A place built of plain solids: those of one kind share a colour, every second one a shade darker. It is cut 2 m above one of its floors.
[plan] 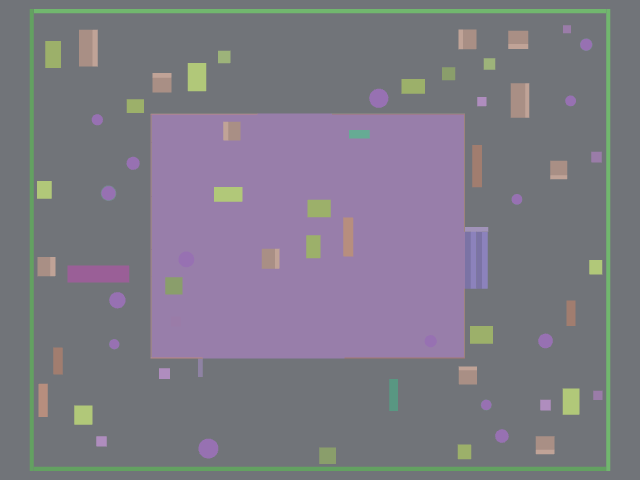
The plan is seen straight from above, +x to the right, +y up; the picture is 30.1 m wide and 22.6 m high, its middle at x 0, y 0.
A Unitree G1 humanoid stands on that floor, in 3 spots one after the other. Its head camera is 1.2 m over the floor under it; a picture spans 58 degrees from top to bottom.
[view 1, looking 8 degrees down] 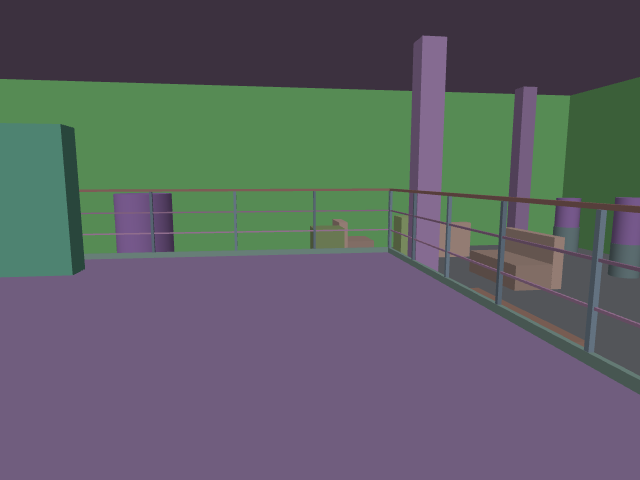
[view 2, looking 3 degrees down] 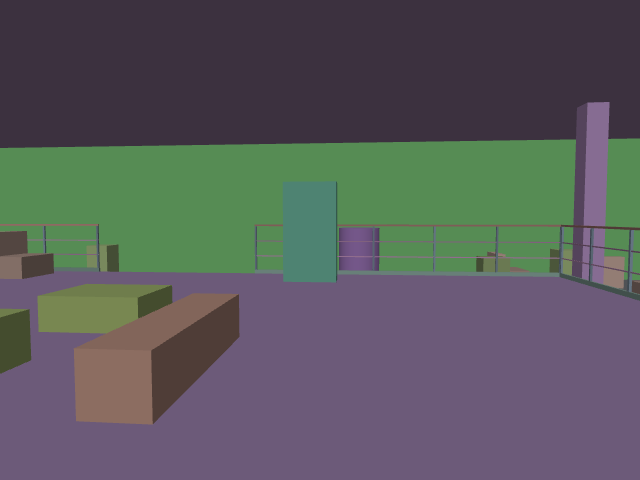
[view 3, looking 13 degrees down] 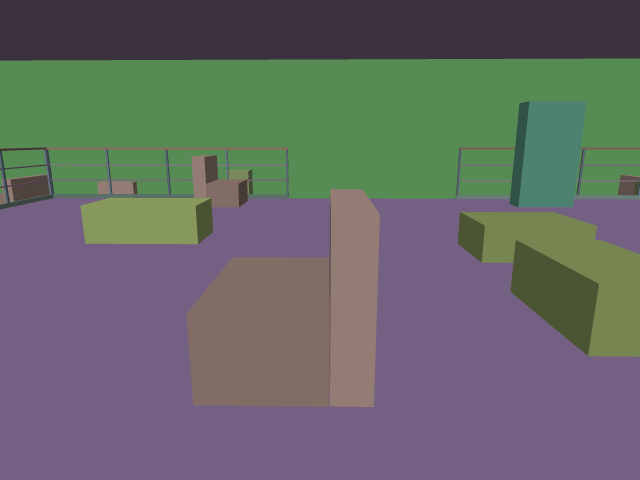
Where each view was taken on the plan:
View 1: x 4.68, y -0.93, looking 82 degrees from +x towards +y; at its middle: plinth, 8.61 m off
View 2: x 2.74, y -3.13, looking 95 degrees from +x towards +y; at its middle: case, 7.95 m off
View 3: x -2.13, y -3.13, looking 91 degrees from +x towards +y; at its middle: floor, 5.33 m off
